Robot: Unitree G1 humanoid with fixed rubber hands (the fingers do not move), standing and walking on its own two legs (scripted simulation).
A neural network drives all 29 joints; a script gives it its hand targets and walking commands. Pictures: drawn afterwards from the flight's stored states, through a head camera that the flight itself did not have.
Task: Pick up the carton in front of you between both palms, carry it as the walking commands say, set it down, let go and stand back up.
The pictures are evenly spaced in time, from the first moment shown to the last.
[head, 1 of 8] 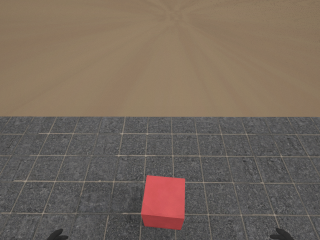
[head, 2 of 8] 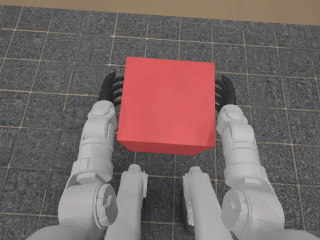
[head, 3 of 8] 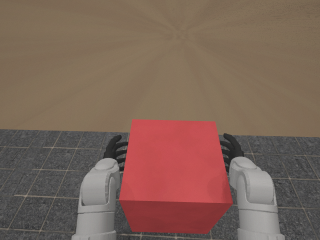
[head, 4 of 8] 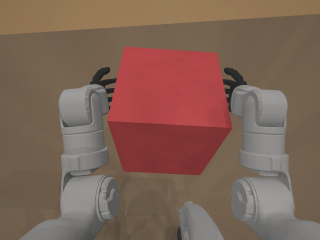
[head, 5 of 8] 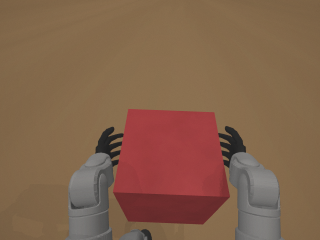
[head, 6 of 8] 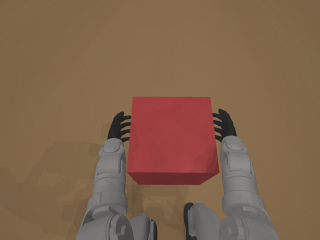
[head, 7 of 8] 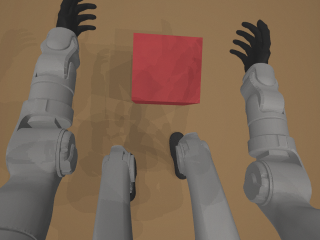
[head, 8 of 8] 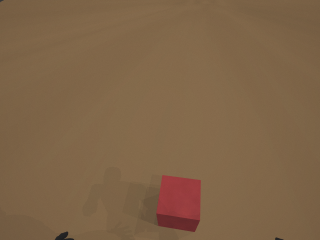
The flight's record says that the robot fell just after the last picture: no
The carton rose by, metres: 1.25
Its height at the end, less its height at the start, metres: +0.52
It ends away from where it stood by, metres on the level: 5.20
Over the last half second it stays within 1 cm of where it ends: yes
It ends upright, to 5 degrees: yes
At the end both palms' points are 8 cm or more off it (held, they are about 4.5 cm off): yes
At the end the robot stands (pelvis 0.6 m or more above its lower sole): yes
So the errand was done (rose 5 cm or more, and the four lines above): yes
